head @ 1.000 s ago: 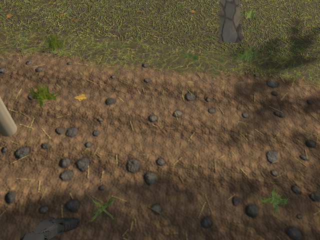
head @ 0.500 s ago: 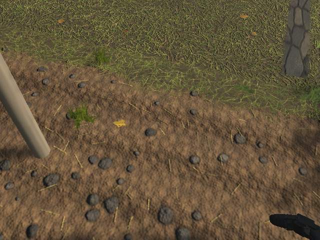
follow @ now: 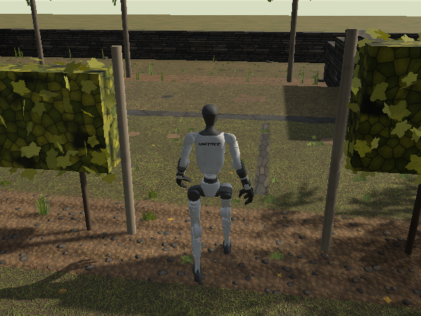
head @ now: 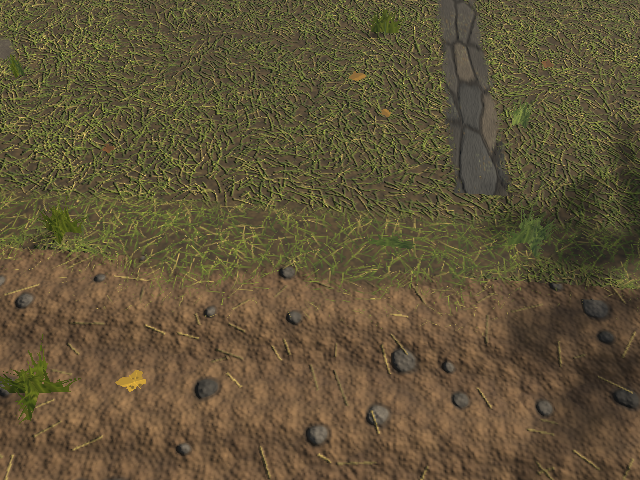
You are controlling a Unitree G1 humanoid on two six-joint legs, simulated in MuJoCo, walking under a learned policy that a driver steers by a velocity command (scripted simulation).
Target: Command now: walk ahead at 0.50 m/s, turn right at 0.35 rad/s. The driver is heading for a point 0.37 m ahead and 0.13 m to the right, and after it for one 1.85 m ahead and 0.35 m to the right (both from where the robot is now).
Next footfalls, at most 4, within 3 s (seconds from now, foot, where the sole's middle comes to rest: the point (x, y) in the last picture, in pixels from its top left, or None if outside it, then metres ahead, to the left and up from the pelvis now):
0.08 right None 0.22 -0.12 -0.77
0.56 left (294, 460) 0.53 0.03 -0.77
1.08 right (433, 370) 0.71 -0.29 -0.77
1.60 left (356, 252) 1.06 -0.16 -0.77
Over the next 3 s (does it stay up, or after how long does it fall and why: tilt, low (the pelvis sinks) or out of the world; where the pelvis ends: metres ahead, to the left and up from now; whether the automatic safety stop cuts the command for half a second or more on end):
stays up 1.60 -0.41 0.01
